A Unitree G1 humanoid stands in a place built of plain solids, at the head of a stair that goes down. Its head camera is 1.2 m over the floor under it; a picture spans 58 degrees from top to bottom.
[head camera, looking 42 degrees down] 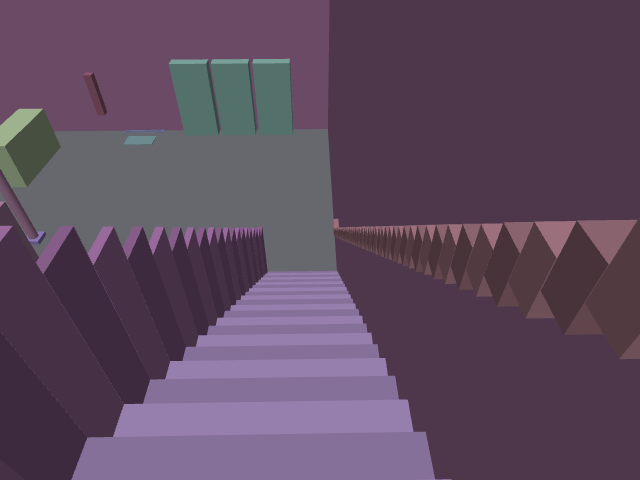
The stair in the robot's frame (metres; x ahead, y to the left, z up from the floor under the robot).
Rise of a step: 0.20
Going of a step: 0.23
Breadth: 1.24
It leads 1 degrees to the left of straight ahead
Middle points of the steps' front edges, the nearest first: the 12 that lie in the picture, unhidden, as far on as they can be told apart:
0.70 0.23 -0.39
0.93 0.23 -0.59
1.16 0.24 -0.78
1.39 0.24 -0.98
1.62 0.25 -1.17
1.85 0.25 -1.37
2.08 0.25 -1.57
2.31 0.26 -1.76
2.54 0.26 -1.96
2.77 0.26 -2.15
3.00 0.27 -2.35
3.23 0.27 -2.55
